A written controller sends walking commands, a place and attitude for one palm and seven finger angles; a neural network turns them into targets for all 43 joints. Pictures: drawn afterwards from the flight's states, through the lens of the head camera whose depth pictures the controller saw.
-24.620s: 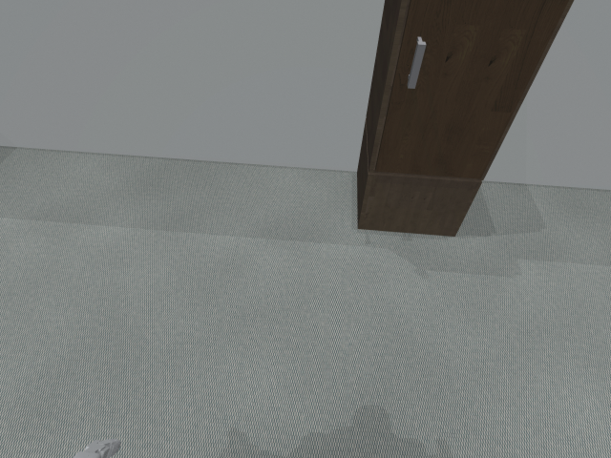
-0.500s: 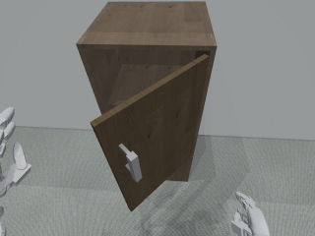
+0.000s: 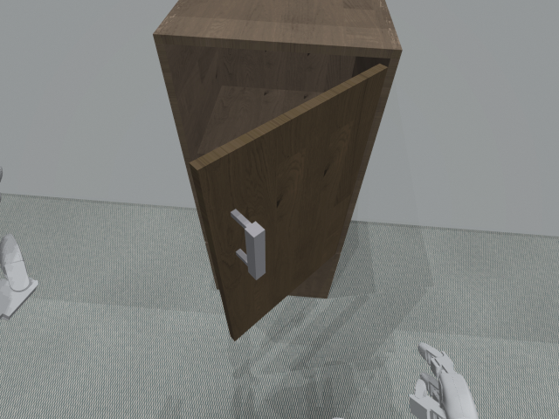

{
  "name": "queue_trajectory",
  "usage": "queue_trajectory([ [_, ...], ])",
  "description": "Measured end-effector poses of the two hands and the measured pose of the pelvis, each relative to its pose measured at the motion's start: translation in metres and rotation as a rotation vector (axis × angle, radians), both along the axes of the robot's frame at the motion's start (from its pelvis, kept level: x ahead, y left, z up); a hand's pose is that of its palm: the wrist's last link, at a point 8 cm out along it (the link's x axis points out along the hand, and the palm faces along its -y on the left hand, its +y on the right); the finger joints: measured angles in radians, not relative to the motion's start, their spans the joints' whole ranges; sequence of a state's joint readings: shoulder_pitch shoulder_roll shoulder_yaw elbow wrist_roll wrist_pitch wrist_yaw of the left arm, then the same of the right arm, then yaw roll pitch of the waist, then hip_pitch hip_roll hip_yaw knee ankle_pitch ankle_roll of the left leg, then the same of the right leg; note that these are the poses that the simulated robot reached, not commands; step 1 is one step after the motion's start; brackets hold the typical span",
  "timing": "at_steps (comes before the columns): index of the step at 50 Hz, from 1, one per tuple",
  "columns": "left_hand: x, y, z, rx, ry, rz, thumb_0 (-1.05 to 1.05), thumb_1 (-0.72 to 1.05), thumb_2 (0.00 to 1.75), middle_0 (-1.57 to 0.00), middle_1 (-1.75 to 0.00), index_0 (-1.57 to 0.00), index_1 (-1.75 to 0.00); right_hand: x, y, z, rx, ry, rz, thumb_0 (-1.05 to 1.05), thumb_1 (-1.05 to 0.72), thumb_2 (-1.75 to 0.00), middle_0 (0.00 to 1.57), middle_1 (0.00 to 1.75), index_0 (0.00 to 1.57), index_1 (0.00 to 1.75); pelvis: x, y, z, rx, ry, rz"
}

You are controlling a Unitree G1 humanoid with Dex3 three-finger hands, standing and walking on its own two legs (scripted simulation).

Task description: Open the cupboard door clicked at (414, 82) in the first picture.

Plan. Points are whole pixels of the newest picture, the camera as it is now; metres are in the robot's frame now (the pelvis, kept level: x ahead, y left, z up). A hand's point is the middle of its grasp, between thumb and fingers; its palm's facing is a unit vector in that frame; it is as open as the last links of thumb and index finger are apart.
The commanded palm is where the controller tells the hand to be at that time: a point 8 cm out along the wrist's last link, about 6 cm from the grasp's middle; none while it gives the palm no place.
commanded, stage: step back with the hand held close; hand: left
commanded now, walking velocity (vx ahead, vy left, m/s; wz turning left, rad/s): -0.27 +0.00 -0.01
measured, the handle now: (247, 244) +0.37 +0.08 +0.02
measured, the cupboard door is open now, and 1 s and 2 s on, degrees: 48 48 48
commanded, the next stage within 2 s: stop stepping back and stand still in 0.58 s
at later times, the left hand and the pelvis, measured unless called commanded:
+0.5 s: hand (52, 326) +0.16 +0.22 +0.18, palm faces +0.30 -0.81 -0.51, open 7.4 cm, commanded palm +0.09 +0.27 +0.19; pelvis -0.07 -0.02 +0.02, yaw -3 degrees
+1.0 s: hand out of the picture +0.03 +0.19 +0.18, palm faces +0.29 -0.75 -0.59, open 7.4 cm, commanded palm -0.03 +0.24 +0.19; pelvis -0.18 -0.06 +0.01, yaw -1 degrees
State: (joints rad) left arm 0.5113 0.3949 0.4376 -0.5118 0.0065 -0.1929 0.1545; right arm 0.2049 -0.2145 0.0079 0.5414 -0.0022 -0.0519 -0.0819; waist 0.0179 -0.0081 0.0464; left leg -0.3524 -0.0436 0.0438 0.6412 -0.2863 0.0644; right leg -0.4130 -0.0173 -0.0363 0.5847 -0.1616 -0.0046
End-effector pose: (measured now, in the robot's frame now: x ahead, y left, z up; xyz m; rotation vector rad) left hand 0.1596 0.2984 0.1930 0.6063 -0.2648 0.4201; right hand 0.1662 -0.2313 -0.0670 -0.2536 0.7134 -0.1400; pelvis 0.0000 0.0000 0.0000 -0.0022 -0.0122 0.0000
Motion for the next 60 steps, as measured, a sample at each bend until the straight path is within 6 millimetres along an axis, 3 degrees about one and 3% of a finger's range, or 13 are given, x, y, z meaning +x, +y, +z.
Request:
queue_trajectory([
  [8, -0.012, 0.001, -0.004, -0.022, -0.043, -0.062, 0.01, 0.88, 0.90, -0.21, -0.31, -0.21, -0.30, -0.025, 0.002, -0.003, -0.042, 0.034, -0.006, 0.01, -0.90, -0.90, 0.20, 0.30, 0.21, 0.30, -0.019, 0.009, -0.005, -0.022, 0.006, 0.008],
  [16, -0.023, 0.013, 0.014, -0.010, -0.028, 0.001, 0.01, 0.88, 0.90, -0.21, -0.31, -0.21, -0.30, -0.041, 0.015, 0.007, -0.004, 0.067, 0.008, 0.02, -0.90, -0.90, 0.20, 0.30, 0.21, 0.30, -0.023, 0.004, 0.016, -0.051, 0.061, 0.009],
  [23, -0.026, -0.023, 0.005, -0.056, 0.073, -0.090, 0.01, 0.89, 0.90, -0.21, -0.30, -0.20, -0.30, -0.041, 0.008, 0.011, 0.046, 0.015, 0.057, 0.01, -0.90, -0.90, 0.20, 0.30, 0.21, 0.30, -0.054, -0.015, 0.020, -0.028, 0.102, -0.037],
  [27, -0.043, -0.053, 0.007, 0.015, 0.116, -0.169, 0.01, 0.89, 0.90, -0.21, -0.30, -0.21, -0.30, -0.047, -0.012, 0.008, 0.069, -0.035, 0.058, 0.01, -0.90, -0.90, 0.20, 0.31, 0.21, 0.30, -0.082, -0.034, 0.010, 0.005, 0.110, -0.061],
  [30, -0.061, -0.067, 0.012, 0.041, 0.129, -0.200, 0.01, 0.88, 0.90, -0.22, -0.31, -0.21, -0.30, -0.063, -0.030, 0.008, 0.068, -0.011, 0.018, 0.01, -0.90, -0.90, 0.20, 0.30, 0.21, 0.30, -0.096, -0.042, 0.013, 0.001, 0.108, -0.070],
  [33, -0.075, -0.067, 0.016, 0.055, 0.141, -0.172, 0.01, 0.88, 0.90, -0.22, -0.31, -0.21, -0.30, -0.085, -0.047, 0.014, 0.034, 0.029, -0.017, 0.01, -0.90, -0.90, 0.20, 0.30, 0.21, 0.30, -0.103, -0.049, 0.020, 0.035, 0.111, -0.076],
  [40, -0.095, -0.064, 0.000, -0.017, 0.131, -0.126, 0.01, 0.88, 0.90, -0.22, -0.31, -0.21, -0.30, -0.128, -0.074, 0.017, -0.050, 0.041, -0.089, 0.01, -0.90, -0.90, 0.20, 0.30, 0.21, 0.30, -0.127, -0.047, 0.015, 0.004, 0.098, -0.053],
  [46, -0.131, -0.072, 0.001, 0.031, 0.160, -0.149, 0.01, 0.88, 0.90, -0.22, -0.31, -0.21, -0.30, -0.170, -0.073, 0.016, -0.022, 0.003, -0.071, 0.01, -0.90, -0.90, 0.20, 0.30, 0.20, 0.30, -0.159, -0.054, 0.013, 0.038, 0.052, -0.034],
  [53, -0.186, -0.073, 0.014, 0.030, 0.106, -0.074, 0.01, 0.88, 0.90, -0.22, -0.31, -0.21, -0.30, -0.219, -0.071, -0.003, 0.036, 0.073, -0.052, 0.01, -0.90, -0.90, 0.20, 0.30, 0.21, 0.30, -0.186, -0.066, 0.015, 0.014, 0.036, -0.023],
  [60, -0.204, -0.062, -0.004, -0.099, 0.051, 0.036, 0.01, 0.88, 0.90, -0.21, -0.31, -0.21, -0.30, -0.247, -0.075, -0.006, 0.003, 0.120, -0.043, 0.02, -0.90, -0.90, 0.20, 0.30, 0.21, 0.30, -0.197, -0.065, 0.019, 0.035, 0.036, 0.012],
])
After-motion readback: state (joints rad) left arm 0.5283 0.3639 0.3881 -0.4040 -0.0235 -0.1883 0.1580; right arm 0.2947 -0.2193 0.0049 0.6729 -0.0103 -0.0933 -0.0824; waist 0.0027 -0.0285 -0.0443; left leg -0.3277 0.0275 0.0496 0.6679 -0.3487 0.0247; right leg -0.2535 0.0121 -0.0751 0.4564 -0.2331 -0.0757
